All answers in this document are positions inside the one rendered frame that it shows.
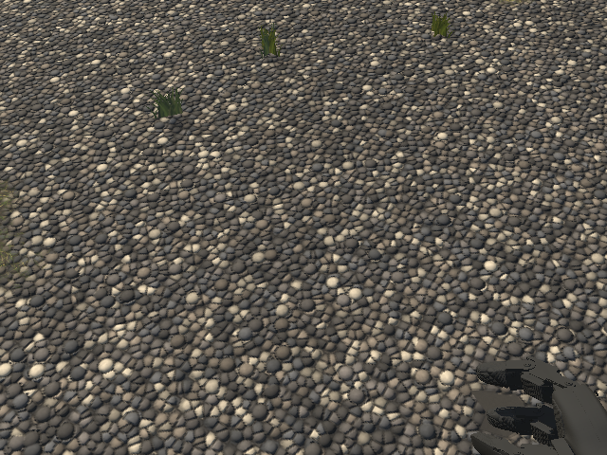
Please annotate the robot right hand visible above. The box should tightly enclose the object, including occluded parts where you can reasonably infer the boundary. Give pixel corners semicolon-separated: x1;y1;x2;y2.
470;356;607;455

